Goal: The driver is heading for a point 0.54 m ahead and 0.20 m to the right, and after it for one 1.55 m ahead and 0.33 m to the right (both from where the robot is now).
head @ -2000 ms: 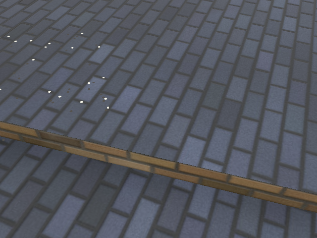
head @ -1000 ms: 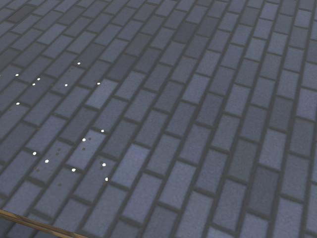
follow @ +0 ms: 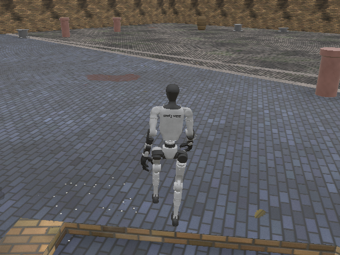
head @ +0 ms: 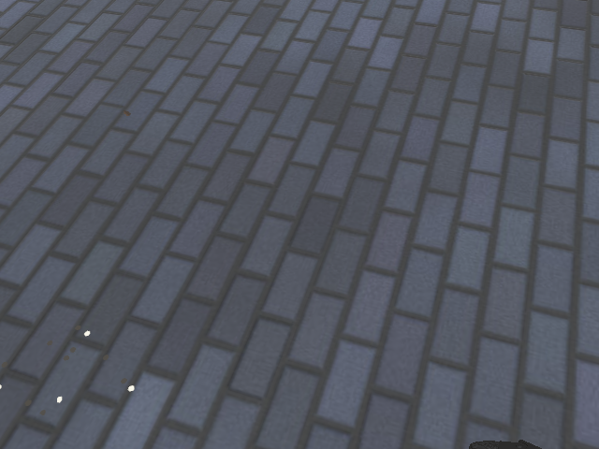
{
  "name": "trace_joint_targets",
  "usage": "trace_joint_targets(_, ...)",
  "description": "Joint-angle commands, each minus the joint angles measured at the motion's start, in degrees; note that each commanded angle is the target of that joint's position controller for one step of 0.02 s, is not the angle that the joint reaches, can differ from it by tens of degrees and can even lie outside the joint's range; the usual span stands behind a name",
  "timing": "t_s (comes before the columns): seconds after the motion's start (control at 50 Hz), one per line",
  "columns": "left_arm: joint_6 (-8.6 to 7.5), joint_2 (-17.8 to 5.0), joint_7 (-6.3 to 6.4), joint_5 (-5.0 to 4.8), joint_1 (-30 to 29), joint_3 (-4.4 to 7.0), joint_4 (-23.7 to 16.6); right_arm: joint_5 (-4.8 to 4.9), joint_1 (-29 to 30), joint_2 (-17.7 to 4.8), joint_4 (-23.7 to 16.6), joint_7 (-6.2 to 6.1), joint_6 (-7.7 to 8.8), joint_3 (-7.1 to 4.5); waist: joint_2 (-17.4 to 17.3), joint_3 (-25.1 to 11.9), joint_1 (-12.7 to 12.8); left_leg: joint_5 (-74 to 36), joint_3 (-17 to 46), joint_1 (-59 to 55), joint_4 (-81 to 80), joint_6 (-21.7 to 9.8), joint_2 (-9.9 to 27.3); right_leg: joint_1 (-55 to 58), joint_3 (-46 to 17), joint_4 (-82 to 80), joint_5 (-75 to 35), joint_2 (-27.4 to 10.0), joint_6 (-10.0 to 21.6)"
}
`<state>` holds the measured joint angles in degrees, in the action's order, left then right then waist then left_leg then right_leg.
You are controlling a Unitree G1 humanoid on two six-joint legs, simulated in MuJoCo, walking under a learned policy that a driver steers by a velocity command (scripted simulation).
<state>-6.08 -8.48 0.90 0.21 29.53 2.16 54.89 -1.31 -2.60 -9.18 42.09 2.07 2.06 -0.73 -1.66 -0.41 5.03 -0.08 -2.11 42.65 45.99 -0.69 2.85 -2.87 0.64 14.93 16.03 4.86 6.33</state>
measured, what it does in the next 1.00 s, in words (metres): walks ahead, turning right: left foot, then right foot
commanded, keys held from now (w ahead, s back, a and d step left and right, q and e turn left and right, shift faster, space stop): w+e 0.96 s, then w+q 0.04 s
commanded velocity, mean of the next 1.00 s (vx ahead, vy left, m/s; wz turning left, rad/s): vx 0.50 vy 0.00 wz -0.54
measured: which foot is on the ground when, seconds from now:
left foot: up 0.00-0.12, down 0.14-0.70, up 0.72-1.00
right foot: down 0.00-0.14, up 0.16-0.66, down 0.68-1.00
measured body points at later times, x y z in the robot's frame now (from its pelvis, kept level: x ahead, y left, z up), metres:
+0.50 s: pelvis +0.27 +0.00 +0.00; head +0.29 +0.00 +0.45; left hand +0.52 +0.18 -0.10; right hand +0.21 -0.26 -0.12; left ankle +0.22 +0.10 -0.74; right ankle +0.35 -0.17 -0.68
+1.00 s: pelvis +0.51 -0.14 +0.00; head +0.53 -0.18 +0.45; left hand +0.69 +0.08 -0.11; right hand +0.52 -0.44 -0.11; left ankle +0.71 -0.05 -0.67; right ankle +0.45 -0.16 -0.74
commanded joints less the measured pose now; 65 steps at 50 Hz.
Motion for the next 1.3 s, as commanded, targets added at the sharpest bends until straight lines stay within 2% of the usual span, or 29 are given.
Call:
trace_joint_targets(0.02,0.28,-8.9,0.58,0.30,4.3,2.22,-3.3,0.44,9.0,-3.6,-5.9,0.00,0.91,-0.77,7.7,0.4,0.2,2.1,-1.8,1.9,-8.8,0.7,-2.6,11.9,-11.4,-0.9,-37.6,-13.5,4.5)
trace_joint_targets(0.06,0.28,-10.0,0.84,0.61,3.6,2.70,-4.2,0.54,9.5,-4.6,-6.8,-0.25,1.52,-0.94,7.7,0.7,-0.7,4.9,-0.7,-1.4,-12.0,-0.5,-3.2,13.7,-12.6,2.1,-41.4,-14.5,5.0)
trace_joint_targets(0.12,-0.06,-11.6,0.03,0.74,-1.0,3.31,-6.1,0.38,-3.9,-8.2,-3.4,-1.78,2.64,-2.58,7.3,-3.5,-6.9,8.9,-1.2,-23.5,-18.5,-4.0,-6.6,6.9,-11.5,15.1,-54.6,-12.6,2.8)
trace_joint_targets(0.14,-0.15,-11.1,-0.21,0.17,-2.7,3.16,-7.0,-0.32,-12.4,-10.0,-1.5,-2.60,3.31,-3.54,5.4,-7.9,-11.2,5.8,1.6,-37.2,-20.8,-5.9,-3.0,-0.6,-10.3,25.0,-47.4,-10.8,2.1)
trace_joint_targets(0.16,-0.37,-7.9,-0.42,-0.42,-3.2,2.39,-9.9,-1.83,-21.0,-14.6,-1.4,-3.72,3.57,-4.62,-0.2,-16.1,-13.5,14.0,14.8,-51.0,-19.8,-8.5,11.1,-10.8,-8.8,39.6,-26.8,-7.5,1.7)
trace_joint_targets(0.18,0.46,-4.1,-0.25,-2.93,3.8,1.85,-11.8,-3.03,-17.9,-17.4,-2.3,-3.34,3.27,-5.32,-14.7,-20.4,-8.1,11.9,41.9,-60.6,-26.2,-16.9,24.8,-29.3,-3.7,57.4,14.2,1.8,-0.9)
trace_joint_targets(0.2,1.43,-9.7,0.29,-0.61,1.4,2.93,-10.4,-1.51,-13.5,-11.4,-3.6,-2.92,2.49,-4.46,-3.9,-14.6,-6.8,17.0,41.1,-53.6,-28.6,-15.7,21.9,-33.2,-6.3,61.2,9.9,-2.8,-0.5)
trace_joint_targets(0.22,1.74,-9.6,-0.12,-0.02,-3.7,3.14,-11.2,-0.76,-10.4,-7.7,-3.7,-2.79,2.65,-3.40,0.4,-6.7,-6.4,15.1,31.0,-45.3,-30.0,-13.9,19.3,-33.2,-6.5,60.0,5.0,-4.2,-1.1)
trace_joint_targets(0.26,2.67,-8.5,-1.03,0.84,-7.2,3.11,-12.4,-0.51,-10.9,-6.1,-2.2,-2.78,3.54,-2.87,1.1,-1.3,-5.1,6.5,18.2,-37.3,-32.7,-10.6,14.4,-31.8,-6.1,56.6,1.7,-6.9,-2.0)
trace_joint_targets(0.3,4.12,-7.3,-1.99,1.52,-6.3,2.92,-13.1,0.06,-12.9,-6.7,-1.0,-2.84,4.61,-2.91,-3.0,-0.6,-3.8,1.8,12.0,-33.9,-34.7,-9.1,12.7,-30.4,-5.1,55.1,1.0,-7.6,-2.8)
trace_joint_targets(0.36,5.41,-7.2,-3.06,2.15,-11.2,2.72,-15.4,0.47,-15.1,-8.3,0.3,-2.36,5.60,-3.32,-2.8,1.0,-3.8,-3.2,5.9,-34.8,-36.6,-8.6,12.1,-35.9,-4.2,53.4,-2.5,-8.7,-3.8)
trace_joint_targets(0.48,5.28,-6.6,-4.77,1.87,-23.6,1.56,-19.5,0.05,-17.8,-10.0,2.4,-1.99,5.21,-3.55,-3.3,4.2,-6.1,-8.6,-5.8,-35.8,-37.1,-6.7,9.1,-36.1,0.4,34.7,-14.9,-8.9,-3.9)
trace_joint_targets(0.56,5.05,-7.0,-5.50,1.96,-29.8,1.20,-22.0,0.42,-21.6,-12.3,4.2,-2.92,4.19,-4.08,-2.7,5.4,-8.0,-13.9,-8.8,-42.6,-35.8,-5.9,11.9,-33.8,4.9,24.8,-13.1,-8.0,-1.3)
trace_joint_targets(0.62,5.29,-8.5,-4.77,2.42,-28.0,1.87,-22.5,0.31,-22.3,-14.8,5.0,-3.68,2.81,-4.54,-4.5,2.7,-6.4,-36.4,-11.7,-48.3,-26.3,-4.8,12.9,-28.0,8.0,21.4,-4.6,-3.3,1.8)
trace_joint_targets(0.66,4.74,-10.5,-3.88,2.69,-17.4,3.16,-19.9,0.38,-21.6,-16.6,4.8,-3.92,1.43,-4.96,-4.5,-3.8,-1.4,-42.1,-12.9,-47.0,-9.3,-4.4,12.9,-15.3,7.9,17.6,-0.8,1.0,4.6)
trace_joint_targets(0.68,4.36,-13.0,-3.06,3.29,-7.8,4.41,-17.0,0.40,-20.6,-16.2,3.5,-3.78,1.20,-4.82,-1.0,-9.5,3.1,-30.1,-13.6,-38.0,5.3,-2.9,11.5,-0.8,3.2,14.3,-1.1,-0.5,6.6)
trace_joint_targets(0.7,4.22,-19.5,-2.30,3.47,-6.5,5.97,-17.3,0.97,-22.6,-9.3,-0.6,-2.94,1.36,-3.20,10.9,-15.2,0.4,12.8,-12.9,-15.2,24.7,-0.2,5.0,17.5,-22.1,12.9,4.4,-17.4,12.2)
trace_joint_targets(0.72,4.77,-21.9,-2.00,1.44,-5.8,6.60,-19.3,0.30,-18.6,-11.5,-3.8,-2.31,1.69,-3.68,10.4,-19.4,1.4,32.6,-2.0,-2.7,37.5,1.7,-4.0,21.6,-47.5,3.8,-1.5,-25.4,17.8)
trace_joint_targets(0.76,5.04,-17.6,-1.11,0.41,-8.7,5.51,-17.2,0.47,-12.5,-10.7,-5.6,-1.93,2.67,-3.02,3.0,-5.7,-0.9,21.1,3.1,2.0,32.8,1.1,1.9,9.5,-30.1,2.3,-13.2,-21.6,14.2)
trace_joint_targets(0.8,4.40,-13.4,-1.10,-0.05,-13.7,4.05,-17.1,-1.15,-15.0,-10.6,-3.7,-1.88,1.52,-3.04,-0.5,-0.8,-6.2,19.2,3.4,-6.3,24.2,1.4,4.6,-3.1,-19.3,0.6,-22.1,-13.8,8.3)
trace_joint_targets(0.82,3.89,-13.5,-1.12,0.02,-14.1,3.78,-17.3,-1.61,-18.0,-10.3,-3.5,-1.68,0.38,-2.84,3.9,-2.2,-7.5,19.7,3.2,-9.3,23.2,2.2,4.7,-5.8,-18.2,0.1,-26.3,-14.1,9.4)
trace_joint_targets(0.88,2.76,-14.4,-1.40,0.15,-11.8,3.79,-15.9,-1.71,-15.6,-9.9,-3.4,-1.33,-1.11,-2.57,2.6,-1.9,-7.2,16.9,2.4,-8.6,18.3,3.6,4.5,-8.5,-16.3,-1.6,-25.3,-11.3,9.6)
trace_joint_targets(1.02,2.23,-14.0,-1.21,-0.21,-3.4,3.26,-12.4,-1.28,-1.9,-9.1,-6.0,-0.72,-0.85,-1.91,5.1,1.4,-1.8,1.8,1.9,-0.6,0.8,3.3,3.5,0.2,-16.0,-3.3,-24.0,-11.0,6.1)
trace_joint_targets(1.12,1.47,-14.7,-0.70,0.88,-0.2,2.82,-10.6,-0.34,5.5,-9.1,-8.1,0.15,-0.01,-1.51,5.3,3.8,1.0,0.9,-0.6,-1.1,-8.0,-0.3,1.7,7.3,-13.3,-2.4,-31.1,-13.6,4.7)
trace_joint_targets(1.18,1.40,-15.6,-0.14,1.39,-2.4,2.70,-10.0,-0.12,2.7,-9.9,-7.6,0.49,0.21,-1.91,5.9,4.2,-1.7,6.1,-1.5,-8.7,-12.7,-3.8,-1.2,8.1,-10.3,0.0,-41.2,-15.1,3.1)
trace_joint_targets(1.24,1.47,-16.9,0.16,1.70,-4.6,2.68,-9.3,-0.20,-14.9,-12.2,-2.0,-0.91,0.70,-3.51,4.5,-4.5,-9.8,8.6,-3.5,-30.4,-17.8,-7.6,-7.2,6.8,-4.6,21.1,-60.0,-12.6,0.6)
trace_joint_targets(1.26,1.24,-15.2,0.27,1.54,-4.8,1.94,-10.4,-1.17,-23.8,-15.1,-0.3,-1.53,1.06,-4.39,1.7,-10.1,-13.3,11.6,6.5,-44.4,-18.0,-10.6,1.1,-3.5,-2.8,36.3,-45.4,-10.8,-0.2)
trace_joint_targets(1.28,1.14,-11.3,-0.31,-0.28,0.4,1.25,-12.3,-1.78,-26.5,-22.2,-0.2,-1.51,1.03,-6.39,-13.2,-15.5,-10.2,12.7,37.8,-58.3,-22.4,-20.2,16.6,-24.5,1.5,60.3,-6.6,0.8,-4.2)
trace_joint_targets(1.3,0.86,-14.1,-0.43,2.25,-2.7,1.50,-12.6,1.04,-22.3,-18.2,-0.2,-0.61,0.43,-5.62,-7.5,-13.5,-8.5,11.9,47.5,-55.9,-29.3,-19.8,16.5,-31.5,-5.0,63.8,9.1,0.5,-3.4)
Velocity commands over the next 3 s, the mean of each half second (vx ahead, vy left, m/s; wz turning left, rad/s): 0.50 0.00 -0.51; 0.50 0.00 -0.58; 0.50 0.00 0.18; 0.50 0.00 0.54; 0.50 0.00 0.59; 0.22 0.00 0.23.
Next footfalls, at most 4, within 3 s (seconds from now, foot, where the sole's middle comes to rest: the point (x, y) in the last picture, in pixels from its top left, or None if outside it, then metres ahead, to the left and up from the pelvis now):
0.14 left None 0.26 0.09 -0.78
0.68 right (440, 448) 0.49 -0.18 -0.78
1.24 left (445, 302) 0.85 -0.22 -0.78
1.78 right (543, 239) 1.06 -0.49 -0.78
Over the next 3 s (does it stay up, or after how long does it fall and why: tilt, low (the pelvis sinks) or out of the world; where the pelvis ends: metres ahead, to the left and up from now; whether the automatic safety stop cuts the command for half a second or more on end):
stays up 1.49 -0.34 -0.01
